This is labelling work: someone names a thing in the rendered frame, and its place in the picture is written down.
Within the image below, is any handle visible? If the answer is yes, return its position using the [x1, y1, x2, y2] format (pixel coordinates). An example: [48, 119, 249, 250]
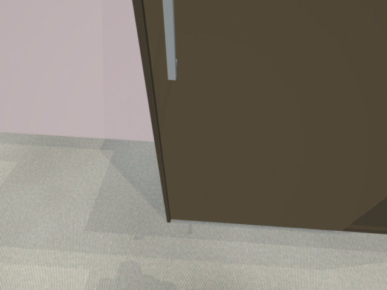
[163, 0, 177, 80]

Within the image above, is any wardrobe door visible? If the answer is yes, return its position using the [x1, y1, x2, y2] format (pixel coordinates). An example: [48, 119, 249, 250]
[350, 197, 387, 227]
[143, 0, 387, 231]

